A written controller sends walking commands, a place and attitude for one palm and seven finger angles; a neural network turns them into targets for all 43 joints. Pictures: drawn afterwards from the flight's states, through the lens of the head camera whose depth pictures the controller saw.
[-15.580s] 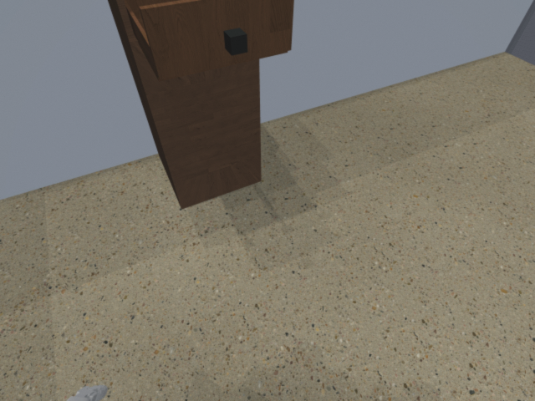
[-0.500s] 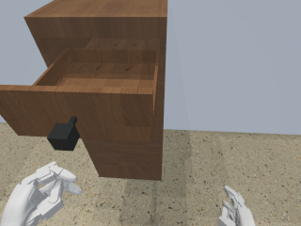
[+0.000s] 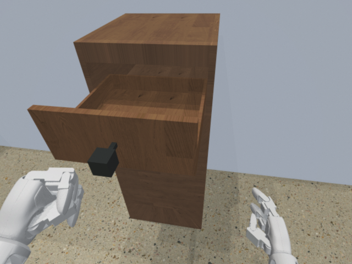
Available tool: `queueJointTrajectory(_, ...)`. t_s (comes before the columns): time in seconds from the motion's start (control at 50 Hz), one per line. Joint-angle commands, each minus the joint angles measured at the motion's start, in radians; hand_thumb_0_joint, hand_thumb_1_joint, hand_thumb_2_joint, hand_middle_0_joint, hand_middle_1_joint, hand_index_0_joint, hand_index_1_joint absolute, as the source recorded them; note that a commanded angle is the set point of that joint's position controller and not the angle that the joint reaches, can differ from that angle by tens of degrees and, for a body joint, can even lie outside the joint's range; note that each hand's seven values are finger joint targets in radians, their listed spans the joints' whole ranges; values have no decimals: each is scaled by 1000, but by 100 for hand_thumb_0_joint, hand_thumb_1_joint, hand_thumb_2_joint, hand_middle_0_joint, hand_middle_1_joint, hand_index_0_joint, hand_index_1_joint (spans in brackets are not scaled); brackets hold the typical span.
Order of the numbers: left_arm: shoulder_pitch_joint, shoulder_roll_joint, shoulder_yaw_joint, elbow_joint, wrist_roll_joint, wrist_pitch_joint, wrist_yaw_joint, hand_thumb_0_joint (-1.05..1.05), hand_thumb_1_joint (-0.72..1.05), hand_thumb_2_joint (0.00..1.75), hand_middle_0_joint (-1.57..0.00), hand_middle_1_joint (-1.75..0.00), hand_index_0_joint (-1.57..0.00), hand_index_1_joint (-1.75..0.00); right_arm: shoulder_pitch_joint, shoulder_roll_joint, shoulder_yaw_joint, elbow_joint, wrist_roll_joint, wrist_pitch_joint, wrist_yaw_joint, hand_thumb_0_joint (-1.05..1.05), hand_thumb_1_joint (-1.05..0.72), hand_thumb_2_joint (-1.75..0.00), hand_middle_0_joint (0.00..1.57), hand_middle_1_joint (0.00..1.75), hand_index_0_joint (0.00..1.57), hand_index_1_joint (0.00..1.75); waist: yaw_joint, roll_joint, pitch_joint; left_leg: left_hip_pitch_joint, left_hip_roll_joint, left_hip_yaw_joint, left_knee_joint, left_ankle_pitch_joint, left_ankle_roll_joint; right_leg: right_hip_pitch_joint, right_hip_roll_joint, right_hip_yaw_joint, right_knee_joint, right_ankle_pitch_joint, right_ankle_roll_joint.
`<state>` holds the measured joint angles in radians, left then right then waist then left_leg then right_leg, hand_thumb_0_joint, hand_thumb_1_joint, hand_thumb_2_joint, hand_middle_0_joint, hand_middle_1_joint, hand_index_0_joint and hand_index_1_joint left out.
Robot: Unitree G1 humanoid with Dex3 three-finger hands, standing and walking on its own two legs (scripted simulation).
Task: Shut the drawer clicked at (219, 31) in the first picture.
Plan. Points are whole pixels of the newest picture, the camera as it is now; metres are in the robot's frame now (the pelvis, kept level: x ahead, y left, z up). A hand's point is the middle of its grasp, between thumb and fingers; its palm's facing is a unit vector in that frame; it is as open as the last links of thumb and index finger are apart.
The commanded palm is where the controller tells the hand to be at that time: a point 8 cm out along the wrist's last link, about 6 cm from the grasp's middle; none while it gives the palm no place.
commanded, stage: raise the hand and make a fist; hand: left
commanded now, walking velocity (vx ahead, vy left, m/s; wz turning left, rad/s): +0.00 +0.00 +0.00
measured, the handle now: (108, 155) +0.29 +0.21 +0.14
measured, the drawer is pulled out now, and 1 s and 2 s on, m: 0.28 0.28 0.27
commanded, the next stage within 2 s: bring the fist close to the handle in 0.56 s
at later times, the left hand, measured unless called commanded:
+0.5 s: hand (60, 192) +0.14 +0.19 +0.22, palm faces +0.03 -0.97 -0.24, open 3.3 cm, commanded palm +0.08 +0.24 +0.24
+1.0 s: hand (76, 194) +0.16 +0.19 +0.20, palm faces +0.03 -0.99 -0.14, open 3.3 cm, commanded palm +0.11 +0.23 +0.21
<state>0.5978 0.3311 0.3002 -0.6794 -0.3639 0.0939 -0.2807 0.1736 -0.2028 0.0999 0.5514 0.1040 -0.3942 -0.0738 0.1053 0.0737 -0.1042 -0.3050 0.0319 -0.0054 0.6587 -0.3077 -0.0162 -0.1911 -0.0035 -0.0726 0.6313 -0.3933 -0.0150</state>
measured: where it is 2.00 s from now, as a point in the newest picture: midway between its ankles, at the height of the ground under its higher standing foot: outside the picture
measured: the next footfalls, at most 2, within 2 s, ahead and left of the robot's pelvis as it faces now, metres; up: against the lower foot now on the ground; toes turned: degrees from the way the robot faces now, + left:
none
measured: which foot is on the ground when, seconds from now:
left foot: down 0.00-1.00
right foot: down 0.00-1.00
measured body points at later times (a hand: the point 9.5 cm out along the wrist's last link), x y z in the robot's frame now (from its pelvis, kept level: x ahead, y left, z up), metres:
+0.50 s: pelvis -0.01 -0.01 +0.01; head -0.07 -0.04 +0.45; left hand +0.13 +0.25 +0.24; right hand +0.20 -0.23 -0.02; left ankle +0.03 +0.13 -0.72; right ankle -0.03 -0.11 -0.72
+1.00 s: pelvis +0.00 -0.01 +0.00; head -0.06 -0.03 +0.45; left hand +0.15 +0.24 +0.20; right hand +0.22 -0.20 -0.03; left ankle +0.03 +0.13 -0.72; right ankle -0.03 -0.11 -0.72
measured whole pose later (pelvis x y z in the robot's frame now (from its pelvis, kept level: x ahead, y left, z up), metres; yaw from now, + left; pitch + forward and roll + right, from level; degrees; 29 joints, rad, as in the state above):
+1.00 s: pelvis +0.00 -0.01 +0.00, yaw +0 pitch -4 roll -1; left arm 0.46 0.32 0.34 -0.63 -0.38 0.25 -0.28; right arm 0.19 -0.24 0.10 0.60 0.10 -0.37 -0.09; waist 0.09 0.07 -0.08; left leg -0.26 0.04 -0.01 0.61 -0.28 -0.02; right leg -0.15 0.01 -0.07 0.59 -0.37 -0.02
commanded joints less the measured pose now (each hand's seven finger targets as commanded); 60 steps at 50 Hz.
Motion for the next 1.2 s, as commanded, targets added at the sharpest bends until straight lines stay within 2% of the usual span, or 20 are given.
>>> queueJointTrajectory(0.0, -107, 174, 178, -220, -51, 14, -16, 0, 90, 90, -140, -160, -140, -160, -202, -120, -40, -167, 13, -67, -10, 0, -90, -90, 20, 30, 20, 30, 8, 19, 7, 129, -27, -12, -122, 129, 35, -121, 40, 8, -157, 246, 13)
queueJointTrajectory(0.04, -139, 175, 179, -228, -61, 33, -25, 0, 90, 90, -140, -160, -140, -160, -182, -121, -38, -166, 13, -62, -11, 0, -90, -90, 20, 30, 20, 30, 4, -30, 12, 131, -26, -16, -133, 139, 34, -115, 38, 2, -159, 255, 14)
queueJointTrajectory(0.1, -180, 249, 259, -230, -67, 57, -30, 0, 90, 90, -140, -160, -140, -160, -210, -130, -35, -156, 19, -60, -16, 0, -90, -90, 20, 30, 20, 30, 16, 5, 18, 142, -23, -11, -127, 117, 33, -117, 34, 32, -193, 208, 17)
queueJointTrajectory(0.22, -177, 231, 272, -87, -73, 83, -53, 0, 90, 90, -140, -160, -140, -160, -188, -140, -44, -130, 17, -33, -25, 0, -90, -90, 20, 30, 20, 30, -1, -73, 98, 118, -12, -13, -116, 89, 26, -138, 5, 95, -262, 144, 35)
queueJointTrajectory(0.3, -240, 273, 280, -141, -80, 70, -56, 0, 90, 90, -140, -160, -140, -160, -212, -162, -50, -144, 20, -40, -31, 0, -90, -90, 20, 30, 20, 30, 0, -27, 75, 143, -9, -10, -94, 65, 23, -132, -19, 148, -296, 58, 43)
queueJointTrajectory(0.34, -271, 228, 227, -183, -85, 65, -52, 0, 90, 90, -140, -160, -140, -160, -195, -157, -46, -154, 17, -58, -32, 0, -90, -90, 20, 30, 20, 30, -6, -34, 68, 160, -15, -13, -112, 70, 31, -134, -8, 108, -277, 46, 32)
queueJointTrajectory(0.4, -252, 302, 301, -183, -82, 62, -33, 0, 90, 90, -140, -160, -140, -160, -203, -165, -50, -141, 16, -78, -37, 0, -90, -90, 20, 30, 20, 30, 10, 6, 58, 155, -11, -17, -108, 60, 26, -132, -13, 127, -279, 34, 30)
queueJointTrajectory(0.44, -246, 250, 262, -180, -81, 68, -28, 0, 90, 90, -140, -160, -140, -160, -182, -155, -47, -147, 16, -83, -33, 0, -90, -90, 20, 30, 20, 30, 5, 1, 74, 151, -16, -15, -128, 71, 29, -135, 0, 85, -251, 62, 24)
queueJointTrajectory(0.5, -194, 273, 304, -182, -77, 75, -18, 0, 90, 90, -140, -160, -140, -160, -194, -160, -54, -144, 18, -85, -27, 0, -90, -90, 20, 30, 20, 30, 20, 23, 40, 154, -13, -14, -130, 98, 27, -113, 7, 75, -222, 139, 23)
queueJointTrajectory(0.56, -158, 222, 265, -192, -79, 86, -27, 0, 90, 90, -140, -160, -140, -160, -173, -149, -54, -154, 19, -78, -15, 0, -90, -90, 20, 30, 20, 30, 17, -8, 28, 161, -19, -10, -145, 147, 29, -104, 24, 28, -180, 245, 23)
queueJointTrajectory(0.6, -167, 226, 261, -211, -73, 87, -24, 0, 90, 90, -140, -160, -140, -160, -189, -158, -54, -148, 21, -73, -13, 0, -90, -90, 20, 30, 20, 30, 12, 29, 23, 168, -17, -6, -140, 133, 29, -109, 25, 31, -185, 223, 22)
queueJointTrajectory(0.66, -162, 187, 225, -187, -76, 95, -23, 0, 90, 90, -140, -160, -140, -160, -164, -150, -55, -146, 17, -75, -13, 0, -90, -90, 20, 30, 20, 30, 2, -50, 35, 163, -18, -14, -147, 135, 33, -122, 33, 15, -180, 231, 25)
queueJointTrajectory(0.82, -262, 158, 155, -165, -59, 116, -6, 0, 90, 90, -140, -160, -140, -160, -152, -148, -48, -130, 9, -52, -25, 0, -90, -90, 20, 30, 20, 30, -26, -27, 65, 156, -20, -17, -145, 67, 39, -162, 24, 25, -209, 120, 24)
queueJointTrajectory(0.88, -283, 147, 127, -157, -45, 98, -1, 0, 90, 90, -140, -160, -140, -160, -149, -148, -51, -132, 4, -55, -22, 0, -90, -90, 20, 30, 20, 30, -33, -27, 39, 160, -23, -21, -136, 73, 44, -153, 18, 28, -200, 127, 26)
queueJointTrajectory(0.9, -277, 193, 166, -160, -34, 89, 5, 0, 90, 90, -140, -160, -140, -160, -160, -158, -57, -122, 5, -48, -21, 0, -90, -90, 20, 30, 20, 30, -30, -11, 21, 160, -19, -16, -121, 71, 43, -145, 13, 47, -213, 117, 26)
queueJointTrajectory(0.96, -238, 128, 114, -136, -34, 78, 3, 0, 90, 90, -140, -160, -140, -160, -144, -146, -56, -136, 0, -42, -15, 0, -90, -90, 20, 30, 20, 30, -31, -14, 23, 154, -22, -13, -125, 108, 42, -140, 14, 23, -186, 181, 25)
queueJointTrajectory(1.0, -227, 172, 163, -101, -28, 72, 14, 0, 90, 90, -140, -160, -140, -160, -151, -152, -63, -123, -1, -30, -15, 0, -90, -90, 20, 30, 20, 30, -26, -38, 21, 139, -18, -13, -117, 101, 40, -135, 13, 34, -198, 165, 27)
queueJointTrajectory(1.02, -229, 125, 115, -96, -25, 71, 13, 0, 90, 90, -140, -160, -140, -160, -140, -143, -60, -128, -5, -24, -16, 0, -90, -90, 20, 30, 20, 30, -35, -26, 50, 133, -21, -9, -125, 107, 41, -147, 14, 26, -195, 171, 25)
queueJointTrajectory(1.06, -226, 129, 124, -65, -28, 63, 19, 0, 90, 90, -140, -160, -140, -160, -133, -144, -64, -132, -3, -19, -16, 0, -90, -90, 20, 30, 20, 30, -35, -60, 42, 125, -21, -11, -123, 105, 40, -144, 15, 21, -186, 172, 27)
queueJointTrajectory(1.18, -242, 91, 54, -86, -6, -2, 31, 0, 90, 90, -140, -160, -140, -160, -109, -148, -75, -135, -12, -28, -13, 0, -90, -90, 20, 30, 20, 30, -49, -10, 14, 132, -27, -5, -107, 115, 45, -148, 8, 21, -170, 192, 28)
